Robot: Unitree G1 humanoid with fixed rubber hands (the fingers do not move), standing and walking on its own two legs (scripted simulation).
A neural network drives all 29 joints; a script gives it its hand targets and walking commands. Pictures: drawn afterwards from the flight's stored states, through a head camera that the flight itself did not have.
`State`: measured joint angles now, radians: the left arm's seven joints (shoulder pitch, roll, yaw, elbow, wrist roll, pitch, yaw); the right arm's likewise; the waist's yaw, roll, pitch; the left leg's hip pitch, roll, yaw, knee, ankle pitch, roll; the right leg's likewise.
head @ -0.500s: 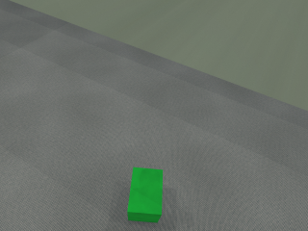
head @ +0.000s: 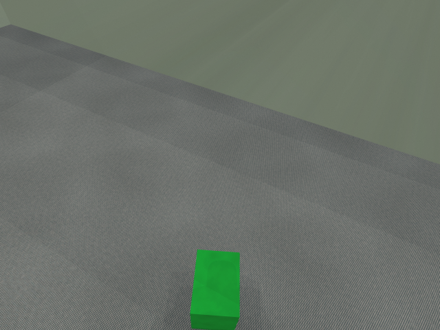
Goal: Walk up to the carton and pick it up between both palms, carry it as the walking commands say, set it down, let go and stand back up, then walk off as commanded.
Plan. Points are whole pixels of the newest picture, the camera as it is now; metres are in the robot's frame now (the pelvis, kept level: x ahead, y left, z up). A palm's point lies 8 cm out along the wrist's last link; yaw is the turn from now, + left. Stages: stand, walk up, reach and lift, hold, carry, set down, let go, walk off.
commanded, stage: walk up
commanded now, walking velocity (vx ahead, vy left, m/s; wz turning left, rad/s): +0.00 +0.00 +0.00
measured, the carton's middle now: (215, 290) +0.42 -0.02 -0.65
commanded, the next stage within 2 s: stand in 0.20 s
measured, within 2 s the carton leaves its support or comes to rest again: neither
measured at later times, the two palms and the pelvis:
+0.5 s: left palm out of the picture -0.05 +0.22 -0.12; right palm out of the picture -0.01 -0.21 -0.13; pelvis +0.00 +0.01 +0.02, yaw -1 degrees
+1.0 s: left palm out of the picture +0.00 +0.20 -0.13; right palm out of the picture -0.02 -0.22 -0.13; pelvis +0.03 -0.01 +0.02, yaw -1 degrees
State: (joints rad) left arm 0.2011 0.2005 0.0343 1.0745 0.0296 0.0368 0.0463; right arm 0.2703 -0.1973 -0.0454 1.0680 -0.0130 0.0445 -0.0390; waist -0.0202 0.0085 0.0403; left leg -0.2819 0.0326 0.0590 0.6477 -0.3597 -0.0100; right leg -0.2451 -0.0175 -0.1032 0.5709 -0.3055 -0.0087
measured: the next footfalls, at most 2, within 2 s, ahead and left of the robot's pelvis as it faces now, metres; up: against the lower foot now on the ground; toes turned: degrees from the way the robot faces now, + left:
none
